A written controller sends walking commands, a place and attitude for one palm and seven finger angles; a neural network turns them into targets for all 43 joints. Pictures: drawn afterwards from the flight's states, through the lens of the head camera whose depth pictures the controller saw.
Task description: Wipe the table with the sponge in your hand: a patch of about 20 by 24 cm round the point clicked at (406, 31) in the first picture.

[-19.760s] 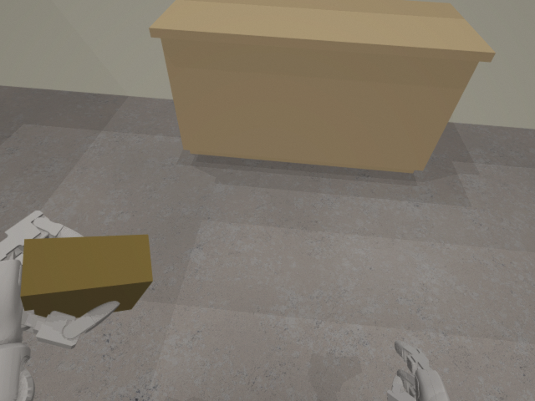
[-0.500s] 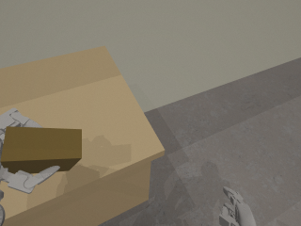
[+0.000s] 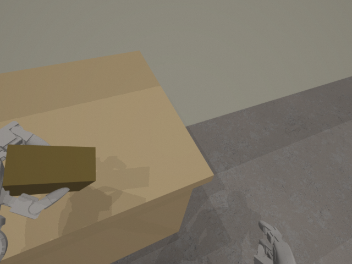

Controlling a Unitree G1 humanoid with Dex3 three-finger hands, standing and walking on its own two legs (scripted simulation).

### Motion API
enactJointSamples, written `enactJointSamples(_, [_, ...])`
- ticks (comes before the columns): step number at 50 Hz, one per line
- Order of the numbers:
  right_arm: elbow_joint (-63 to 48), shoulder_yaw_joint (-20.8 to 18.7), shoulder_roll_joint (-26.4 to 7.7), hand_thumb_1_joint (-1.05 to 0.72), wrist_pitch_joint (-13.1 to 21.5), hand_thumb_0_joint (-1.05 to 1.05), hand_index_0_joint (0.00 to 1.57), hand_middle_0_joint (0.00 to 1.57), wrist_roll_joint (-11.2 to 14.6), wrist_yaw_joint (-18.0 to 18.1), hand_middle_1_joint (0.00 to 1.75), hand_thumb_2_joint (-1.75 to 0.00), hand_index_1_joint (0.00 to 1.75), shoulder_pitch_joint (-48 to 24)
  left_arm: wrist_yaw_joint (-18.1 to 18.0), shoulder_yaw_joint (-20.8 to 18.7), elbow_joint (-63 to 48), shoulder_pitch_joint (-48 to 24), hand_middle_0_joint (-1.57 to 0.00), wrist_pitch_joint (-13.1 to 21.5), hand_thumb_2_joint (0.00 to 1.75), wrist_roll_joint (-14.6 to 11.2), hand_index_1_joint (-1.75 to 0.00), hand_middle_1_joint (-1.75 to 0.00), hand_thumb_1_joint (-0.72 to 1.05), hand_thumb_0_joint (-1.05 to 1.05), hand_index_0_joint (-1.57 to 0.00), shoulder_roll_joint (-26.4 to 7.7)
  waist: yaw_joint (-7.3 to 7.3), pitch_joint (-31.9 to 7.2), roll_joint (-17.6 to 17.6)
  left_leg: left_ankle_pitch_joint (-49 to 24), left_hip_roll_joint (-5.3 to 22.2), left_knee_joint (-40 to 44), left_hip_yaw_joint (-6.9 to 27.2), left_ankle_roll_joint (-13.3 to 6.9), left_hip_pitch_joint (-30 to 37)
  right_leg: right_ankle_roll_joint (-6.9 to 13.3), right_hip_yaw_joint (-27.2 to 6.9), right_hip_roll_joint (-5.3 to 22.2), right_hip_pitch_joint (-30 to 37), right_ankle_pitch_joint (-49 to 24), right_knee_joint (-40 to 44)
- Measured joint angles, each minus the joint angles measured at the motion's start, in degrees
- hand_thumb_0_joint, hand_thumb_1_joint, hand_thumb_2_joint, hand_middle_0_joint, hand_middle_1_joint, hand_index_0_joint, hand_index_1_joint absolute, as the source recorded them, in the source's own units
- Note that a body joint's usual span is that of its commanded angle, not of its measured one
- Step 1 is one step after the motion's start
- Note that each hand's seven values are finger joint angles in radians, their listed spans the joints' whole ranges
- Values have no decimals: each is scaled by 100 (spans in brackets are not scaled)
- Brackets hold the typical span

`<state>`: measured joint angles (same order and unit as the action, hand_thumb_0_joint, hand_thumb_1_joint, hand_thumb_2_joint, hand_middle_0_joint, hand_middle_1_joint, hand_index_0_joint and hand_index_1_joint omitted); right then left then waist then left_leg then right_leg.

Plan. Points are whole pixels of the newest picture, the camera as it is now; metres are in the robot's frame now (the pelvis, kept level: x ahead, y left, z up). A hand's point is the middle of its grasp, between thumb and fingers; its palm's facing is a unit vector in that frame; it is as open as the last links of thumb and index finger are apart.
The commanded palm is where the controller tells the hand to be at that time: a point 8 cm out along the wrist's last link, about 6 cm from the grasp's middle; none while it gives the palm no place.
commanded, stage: come to a stop and stand still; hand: left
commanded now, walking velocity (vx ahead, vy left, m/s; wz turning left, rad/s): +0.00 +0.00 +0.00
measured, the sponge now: (62, 172) +0.23 +0.22 +0.13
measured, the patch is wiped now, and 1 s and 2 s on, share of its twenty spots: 0.00 0.00 0.00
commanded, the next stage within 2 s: look again from close up in 0.46 s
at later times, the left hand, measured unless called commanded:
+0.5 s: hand (15, 163) +0.23 +0.29 +0.16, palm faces +0.38 -0.85 -0.37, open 9.8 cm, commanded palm +0.17 +0.32 +0.18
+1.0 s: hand (13, 160) +0.23 +0.29 +0.17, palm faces +0.38 -0.79 -0.48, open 9.8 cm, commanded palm +0.16 +0.31 +0.18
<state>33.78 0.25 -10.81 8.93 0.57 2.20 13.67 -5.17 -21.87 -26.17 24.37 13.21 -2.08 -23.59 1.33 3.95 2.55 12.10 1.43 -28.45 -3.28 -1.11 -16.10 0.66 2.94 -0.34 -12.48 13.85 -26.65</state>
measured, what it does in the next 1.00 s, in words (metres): stands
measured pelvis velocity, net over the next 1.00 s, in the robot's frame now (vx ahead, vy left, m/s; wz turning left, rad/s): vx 0.00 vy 0.03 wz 0.01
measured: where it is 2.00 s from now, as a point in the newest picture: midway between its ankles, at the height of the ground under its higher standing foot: outside the picture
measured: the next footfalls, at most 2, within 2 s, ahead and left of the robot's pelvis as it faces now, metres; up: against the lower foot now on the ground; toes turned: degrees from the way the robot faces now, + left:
none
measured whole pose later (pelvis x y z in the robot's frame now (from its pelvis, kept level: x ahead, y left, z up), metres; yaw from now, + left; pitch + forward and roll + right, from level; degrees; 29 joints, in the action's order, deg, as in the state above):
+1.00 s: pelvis +0.00 +0.03 +0.00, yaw +1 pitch +0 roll -2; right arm 33.7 0.4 -10.8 8.3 -0.4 2.2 12.9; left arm -3.7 -21.7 -23.3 18.5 12.7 1.9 -25.3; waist 2.6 3.2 1.4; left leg 11.8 0.2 -27.8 -3.3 -3.0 -16.0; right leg -1.3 3.0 0.7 -10.5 11.6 -22.4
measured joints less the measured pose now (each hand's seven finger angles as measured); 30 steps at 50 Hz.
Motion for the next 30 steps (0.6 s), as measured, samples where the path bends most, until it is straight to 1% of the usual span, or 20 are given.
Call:
enactJointSamples(2, [25,55,48,-90,40,1,20,20,-4,-41,30,-89,30,-36,-62,-91,72,-188,-77,-31,102,23,-135,-135,-47,0,-77,57,44,6,-12,-4,-35,20,6,-41,19,-43,7,32,51,-26,71])
enactJointSamples(4, [46,107,90,-90,72,1,21,20,-13,-89,30,-89,30,-96,-112,-87,66,-288,-77,-62,102,40,-135,-135,-46,0,-76,179,68,-2,-25,0,-65,44,-1,-77,47,-84,2,60,103,-53,146])
enactJointSamples(7, [27,159,136,-90,82,1,21,20,-34,-153,30,-89,30,-197,-123,65,-20,-301,-76,-103,103,86,-135,-135,-46,0,-76,355,79,-22,-41,14,-102,64,-18,-129,76,-142,-13,95,167,-88,242])
enactJointSamples(9, [13,188,164,-90,66,1,21,20,-45,-168,30,-89,30,-281,-105,176,-77,-252,-76,-123,103,112,-135,-136,-46,0,-76,402,66,-31,-37,25,-123,74,-34,-158,95,-174,-27,116,199,-102,287])
enactJointSamples(13, [-70,206,198,-90,6,1,21,20,-50,-156,30,-89,30,-402,-50,261,-146,-162,-76,-161,103,123,-135,-136,-46,0,-76,325,27,-21,-9,34,-161,93,-50,-200,124,-219,-40,152,247,-121,348])
enactJointSamples(19, [-148,179,150,-90,-52,1,21,20,-44,-122,30,-89,30,-426,-48,119,-214,-88,-77,-169,103,79,-135,-135,-46,0,-76,151,18,-7,8,32,-189,117,-56,-233,138,-252,-44,178,285,-151,420])
enactJointSamples(25, [-102,119,45,-90,-116,1,21,20,-28,-108,30,-89,30,-328,-83,117,-230,-32,-76,-161,103,70,-135,-135,-46,0,-76,205,25,-37,-28,19,-198,141,-47,-248,153,-272,-33,184,330,-190,497])
enactJointSamples(30, [-49,88,3,-90,-165,1,21,20,-12,-72,30,-89,30,-243,-94,184,-136,13,-76,-185,103,83,-135,-135,-46,0,-76,260,-2,-66,-63,1,-195,161,-42,-250,169,-271,-29,179,350,-211,526])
